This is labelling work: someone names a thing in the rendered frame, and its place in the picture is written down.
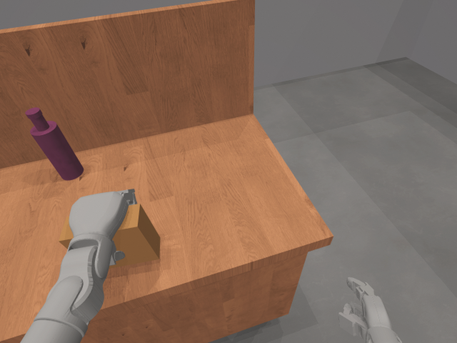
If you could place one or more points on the robot right hand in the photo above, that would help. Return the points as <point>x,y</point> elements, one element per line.
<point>356,320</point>

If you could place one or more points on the robot right forearm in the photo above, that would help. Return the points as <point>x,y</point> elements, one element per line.
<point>381,335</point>

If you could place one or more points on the table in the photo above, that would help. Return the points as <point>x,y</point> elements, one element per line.
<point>160,101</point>

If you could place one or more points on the sponge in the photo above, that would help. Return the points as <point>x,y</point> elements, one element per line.
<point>136,238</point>

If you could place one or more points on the robot left hand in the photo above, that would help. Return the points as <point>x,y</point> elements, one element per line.
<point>102,214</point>

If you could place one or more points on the robot left forearm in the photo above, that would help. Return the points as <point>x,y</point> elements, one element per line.
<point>77,296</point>

